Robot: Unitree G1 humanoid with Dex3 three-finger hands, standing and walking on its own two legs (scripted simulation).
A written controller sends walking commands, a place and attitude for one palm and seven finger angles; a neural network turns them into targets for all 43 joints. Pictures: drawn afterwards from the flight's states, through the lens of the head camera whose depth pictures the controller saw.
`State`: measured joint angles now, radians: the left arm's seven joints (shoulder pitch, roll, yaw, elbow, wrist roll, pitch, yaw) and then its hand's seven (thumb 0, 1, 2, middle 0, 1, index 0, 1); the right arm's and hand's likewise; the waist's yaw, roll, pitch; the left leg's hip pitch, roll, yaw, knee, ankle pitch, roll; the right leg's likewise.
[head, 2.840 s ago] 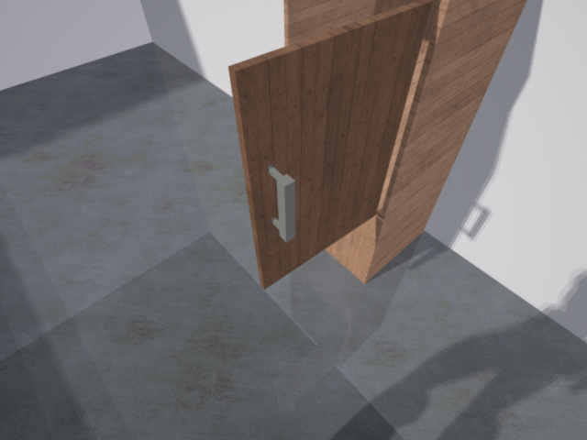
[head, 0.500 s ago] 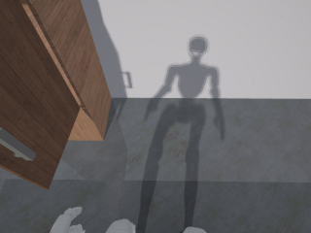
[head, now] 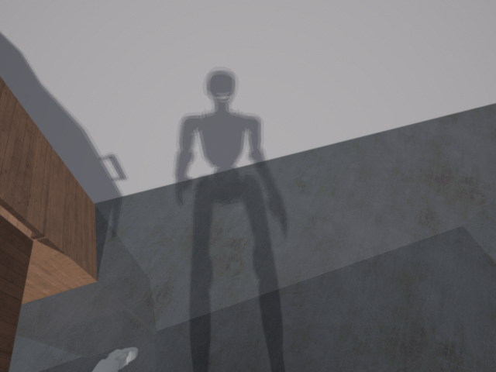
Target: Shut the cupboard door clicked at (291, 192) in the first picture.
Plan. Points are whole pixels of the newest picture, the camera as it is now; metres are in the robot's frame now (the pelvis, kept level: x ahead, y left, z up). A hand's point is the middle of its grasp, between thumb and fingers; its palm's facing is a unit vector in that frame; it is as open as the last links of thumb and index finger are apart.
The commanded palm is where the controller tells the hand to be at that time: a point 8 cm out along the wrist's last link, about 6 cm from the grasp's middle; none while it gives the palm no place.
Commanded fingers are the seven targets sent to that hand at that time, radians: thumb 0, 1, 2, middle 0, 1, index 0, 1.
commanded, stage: walk to a spot facing it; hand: left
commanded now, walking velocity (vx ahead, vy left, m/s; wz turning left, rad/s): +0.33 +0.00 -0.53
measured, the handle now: out of the picture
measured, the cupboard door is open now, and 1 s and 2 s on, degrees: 86 86 86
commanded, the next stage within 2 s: turn to face it in 1.08 s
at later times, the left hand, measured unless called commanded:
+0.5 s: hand (167, 299) +0.27 +0.18 -0.16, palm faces -0.22 -0.96 -0.16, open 7.4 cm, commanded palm none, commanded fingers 0.00 0.90 0.90 -0.20 -0.30 -0.20 -0.30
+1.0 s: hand (239, 206) +0.50 +0.04 -0.16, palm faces -0.33 -0.92 -0.21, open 7.1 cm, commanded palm none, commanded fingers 0.00 0.90 0.90 -0.20 -0.30 -0.20 -0.30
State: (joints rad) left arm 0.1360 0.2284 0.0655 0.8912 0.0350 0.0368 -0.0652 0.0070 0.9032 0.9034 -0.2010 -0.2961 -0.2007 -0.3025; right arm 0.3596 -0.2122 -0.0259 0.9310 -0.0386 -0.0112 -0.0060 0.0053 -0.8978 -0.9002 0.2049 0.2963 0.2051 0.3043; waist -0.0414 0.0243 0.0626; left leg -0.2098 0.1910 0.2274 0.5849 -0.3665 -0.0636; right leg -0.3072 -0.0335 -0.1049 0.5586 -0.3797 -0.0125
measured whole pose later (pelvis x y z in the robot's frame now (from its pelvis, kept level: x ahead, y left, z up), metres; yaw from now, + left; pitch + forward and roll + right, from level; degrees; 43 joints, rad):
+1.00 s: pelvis +0.38 -0.13 +0.01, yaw -21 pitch +1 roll +0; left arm 0.22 0.20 0.07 1.03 0.02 -0.07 0.00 -0.02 0.95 0.90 -0.20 -0.30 -0.21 -0.30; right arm 0.22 -0.17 -0.05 1.02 -0.03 -0.02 0.01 0.01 -0.91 -0.90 0.20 0.29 0.20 0.30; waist -0.03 0.00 0.06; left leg -0.52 0.14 0.09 0.82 -0.25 -0.05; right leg -0.11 0.03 -0.11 0.37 -0.28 -0.06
